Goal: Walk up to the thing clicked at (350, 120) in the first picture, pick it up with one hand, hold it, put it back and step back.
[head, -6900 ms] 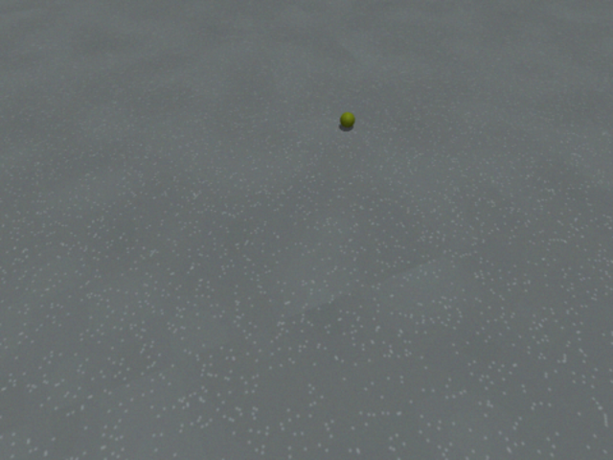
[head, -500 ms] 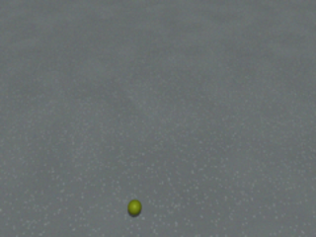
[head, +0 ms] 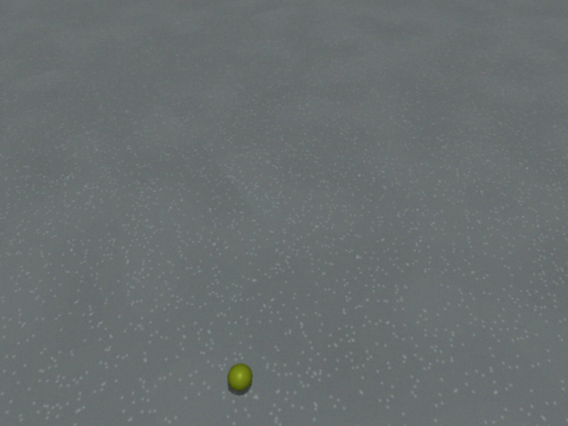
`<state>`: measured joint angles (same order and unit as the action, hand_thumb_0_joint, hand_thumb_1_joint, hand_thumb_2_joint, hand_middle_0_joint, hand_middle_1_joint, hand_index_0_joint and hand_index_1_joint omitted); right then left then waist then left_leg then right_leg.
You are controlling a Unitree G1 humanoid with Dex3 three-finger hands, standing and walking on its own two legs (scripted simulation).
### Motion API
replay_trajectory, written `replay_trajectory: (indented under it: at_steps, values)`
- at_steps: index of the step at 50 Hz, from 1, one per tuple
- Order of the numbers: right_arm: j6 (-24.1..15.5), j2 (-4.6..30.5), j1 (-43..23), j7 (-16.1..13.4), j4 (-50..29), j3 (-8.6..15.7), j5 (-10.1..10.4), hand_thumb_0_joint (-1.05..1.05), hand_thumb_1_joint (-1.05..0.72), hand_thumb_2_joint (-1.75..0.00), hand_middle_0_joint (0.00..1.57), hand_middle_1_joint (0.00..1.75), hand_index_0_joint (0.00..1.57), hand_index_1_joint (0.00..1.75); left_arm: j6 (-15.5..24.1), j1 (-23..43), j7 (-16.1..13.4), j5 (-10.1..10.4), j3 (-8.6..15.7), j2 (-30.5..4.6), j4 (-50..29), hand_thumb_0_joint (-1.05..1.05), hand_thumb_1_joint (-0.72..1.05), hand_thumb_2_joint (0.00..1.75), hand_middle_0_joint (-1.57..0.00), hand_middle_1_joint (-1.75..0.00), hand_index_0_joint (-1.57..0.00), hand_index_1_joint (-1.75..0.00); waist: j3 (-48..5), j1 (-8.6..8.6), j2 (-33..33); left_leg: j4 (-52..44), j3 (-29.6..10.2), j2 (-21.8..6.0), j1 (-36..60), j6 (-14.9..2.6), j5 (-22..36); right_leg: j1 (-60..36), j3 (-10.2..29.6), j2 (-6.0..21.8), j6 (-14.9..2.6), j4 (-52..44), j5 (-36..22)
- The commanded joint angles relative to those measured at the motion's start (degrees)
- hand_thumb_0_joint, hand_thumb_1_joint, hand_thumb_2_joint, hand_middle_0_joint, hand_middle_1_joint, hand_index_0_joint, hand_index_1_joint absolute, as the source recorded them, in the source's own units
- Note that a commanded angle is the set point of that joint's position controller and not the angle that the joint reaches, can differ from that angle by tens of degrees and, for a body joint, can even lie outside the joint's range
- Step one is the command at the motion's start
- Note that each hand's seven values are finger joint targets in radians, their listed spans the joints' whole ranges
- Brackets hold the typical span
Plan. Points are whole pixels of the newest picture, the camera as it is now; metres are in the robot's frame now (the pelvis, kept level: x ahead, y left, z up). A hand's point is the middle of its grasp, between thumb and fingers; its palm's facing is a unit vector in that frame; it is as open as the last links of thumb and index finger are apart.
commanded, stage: stand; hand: left
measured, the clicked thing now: (240, 376) +0.37 +0.19 -0.74
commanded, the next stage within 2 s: walk up in 1.84 s
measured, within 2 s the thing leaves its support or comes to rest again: neither
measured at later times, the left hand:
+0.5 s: hand out of the picture +0.07 +0.25 -0.16, palm faces -0.02 -0.94 -0.34, open 7.4 cm
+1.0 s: hand out of the picture +0.06 +0.25 -0.16, palm faces -0.03 -0.94 -0.33, open 7.4 cm
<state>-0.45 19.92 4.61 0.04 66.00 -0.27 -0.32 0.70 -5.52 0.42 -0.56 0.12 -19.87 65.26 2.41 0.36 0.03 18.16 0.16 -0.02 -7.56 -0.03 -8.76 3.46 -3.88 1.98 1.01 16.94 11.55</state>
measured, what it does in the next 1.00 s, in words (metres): stands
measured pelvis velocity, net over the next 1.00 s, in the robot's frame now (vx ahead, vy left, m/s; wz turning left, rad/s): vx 0.00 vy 0.00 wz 0.00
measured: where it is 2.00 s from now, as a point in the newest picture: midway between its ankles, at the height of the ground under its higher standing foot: outside the picture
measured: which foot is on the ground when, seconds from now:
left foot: down 0.00-1.00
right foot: down 0.00-1.00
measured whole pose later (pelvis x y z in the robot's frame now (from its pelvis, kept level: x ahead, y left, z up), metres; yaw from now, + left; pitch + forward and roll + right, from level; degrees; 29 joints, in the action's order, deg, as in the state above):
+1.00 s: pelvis +0.00 +0.00 +0.00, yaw +0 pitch -2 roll +0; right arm -0.4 20.1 6.1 0.0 65.8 -0.4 -0.4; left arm 0.3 -7.2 0.6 -0.7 0.0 -20.0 64.9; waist 2.7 0.1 0.1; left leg 17.8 0.2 -0.2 -7.2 0.2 -8.4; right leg 3.4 -3.8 1.9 0.8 17.2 11.6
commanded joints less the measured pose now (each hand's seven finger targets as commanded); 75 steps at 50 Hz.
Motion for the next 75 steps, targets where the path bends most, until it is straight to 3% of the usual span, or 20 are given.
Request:
replay_trajectory:
  at_steps: [1, 12, 14, 20, 28, 33, 46, 52, 75]
  values:
    - [-1.46, 12.33, -2.60, -0.58, -3.55, 2.08, -0.15, 0.00, -0.90, -0.90, 0.20, 0.30, 0.20, 0.30, 1.16, 1.85, -1.03, 0.06, 2.36, -12.03, -3.37, 0.00, 0.90, 0.90, -0.20, -0.30, -0.20, -0.30, -5.56, -0.34, -0.28, -1.99, -6.00, -8.01, 2.01, -0.89, 12.88, -0.81, 5.54, 7.04, -1.44, -2.44, -9.74]
    - [-1.29, 12.43, -2.38, -0.67, -3.60, 1.88, -0.02, 0.00, -0.90, -0.90, 0.20, 0.30, 0.20, 0.30, 0.90, 1.06, -0.94, -0.11, 2.29, -11.84, -3.09, 0.00, 0.90, 0.90, -0.20, -0.30, -0.20, -0.30, -3.83, -0.45, -1.02, -2.97, -6.08, -7.72, 1.42, -0.86, 9.22, 0.36, 5.53, 6.78, -1.43, -3.14, -6.75]
    - [-1.41, 12.58, -2.19, -0.64, -3.82, 2.01, -0.17, 0.00, -0.90, -0.90, 0.20, 0.30, 0.20, 0.30, 1.06, 1.06, -0.95, -0.25, 2.29, -11.84, -3.42, 0.00, 0.90, 0.90, -0.20, -0.30, -0.20, -0.30, -5.13, -0.43, -0.47, -2.23, -5.78, -7.98, 2.31, -1.03, 11.73, -0.16, 5.53, 7.00, -1.40, -2.98, -8.97]
    - [-1.41, 12.49, -1.81, -0.75, -3.80, 1.97, -0.21, 0.00, -0.90, -0.90, 0.20, 0.30, 0.20, 0.30, 0.92, 1.11, -0.98, -0.12, 2.36, -12.08, -3.51, 0.00, 0.90, 0.90, -0.20, -0.30, -0.20, -0.30, -4.97, -0.44, -0.42, -2.40, -5.80, -8.00, 2.24, -0.99, 11.79, -0.43, 5.63, 7.01, -1.63, -2.59, -8.58]
    - [-1.33, 12.38, -1.77, -0.61, -3.62, 2.01, -0.13, 0.00, -0.90, -0.90, 0.20, 0.30, 0.20, 0.30, 0.92, 0.44, -0.90, -0.16, 2.32, -12.39, -3.25, 0.00, 0.90, 0.90, -0.20, -0.30, -0.20, -0.30, -3.50, -0.35, 0.05, -3.01, -5.91, -7.60, 1.96, -0.94, 7.34, 1.01, 5.94, 6.93, -1.73, -3.41, -5.43]
    - [-1.31, 12.47, -1.96, -0.52, -3.86, 2.08, -0.27, 0.00, -0.90, -0.90, 0.20, 0.30, 0.20, 0.30, 1.06, 0.42, -1.00, -0.20, 2.26, -12.39, -3.66, 0.00, 0.90, 0.90, -0.20, -0.30, -0.20, -0.30, -4.17, -0.48, 0.06, -2.50, -5.94, -7.87, 2.28, -1.17, 9.26, 0.91, 5.86, 6.89, -1.65, -3.31, -6.66]
    - [-1.26, 12.57, -1.32, -0.56, -3.59, 1.98, -0.16, 0.00, -0.90, -0.90, 0.20, 0.30, 0.20, 0.30, 0.90, 0.04, -0.86, -0.14, 2.21, -12.18, -3.56, 0.00, 0.90, 0.90, -0.20, -0.30, -0.20, -0.30, -2.73, -0.47, -0.35, -3.28, -6.12, -7.45, 0.80, -0.88, 5.35, 1.36, 6.23, 6.75, -1.84, -3.69, -3.69]
    - [-1.47, 12.52, -0.99, -0.66, -3.74, 1.85, -0.13, 0.00, -0.90, -0.90, 0.20, 0.30, 0.20, 0.30, 0.90, -0.40, -0.91, -0.17, 2.24, -12.29, -3.54, 0.00, 0.90, 0.90, -0.20, -0.30, -0.20, -0.30, -4.16, -0.65, -0.42, -2.71, -6.23, -7.85, 1.78, -1.11, 10.31, 0.03, 5.91, 6.87, -1.63, -2.63, -7.41]
    - [-1.32, 12.24, -0.98, -0.68, -4.04, 1.80, -0.18, 0.00, -0.90, -0.90, 0.20, 0.30, 0.20, 0.30, 1.00, 0.20, -0.99, -0.09, 2.18, -12.33, -3.92, 0.00, 0.90, 0.90, -0.20, -0.30, -0.20, -0.30, -3.53, -0.38, -0.06, -2.45, -5.79, -7.77, 2.08, -1.05, 9.85, 0.51, 6.06, 6.92, -1.76, -3.19, -7.66]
